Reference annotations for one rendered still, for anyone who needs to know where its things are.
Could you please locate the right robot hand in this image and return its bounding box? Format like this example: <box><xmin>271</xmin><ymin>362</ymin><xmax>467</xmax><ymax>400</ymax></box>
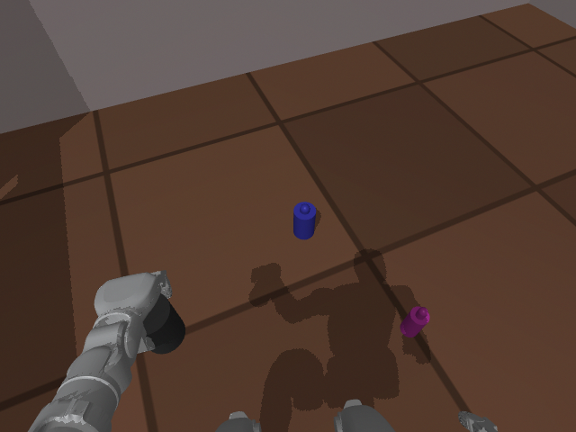
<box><xmin>458</xmin><ymin>411</ymin><xmax>498</xmax><ymax>432</ymax></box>

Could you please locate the left robot arm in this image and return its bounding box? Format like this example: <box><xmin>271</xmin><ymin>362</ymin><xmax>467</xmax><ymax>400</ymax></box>
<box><xmin>28</xmin><ymin>309</ymin><xmax>144</xmax><ymax>432</ymax></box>

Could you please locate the left robot hand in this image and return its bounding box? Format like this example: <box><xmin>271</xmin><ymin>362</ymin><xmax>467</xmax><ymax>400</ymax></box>
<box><xmin>94</xmin><ymin>270</ymin><xmax>172</xmax><ymax>354</ymax></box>

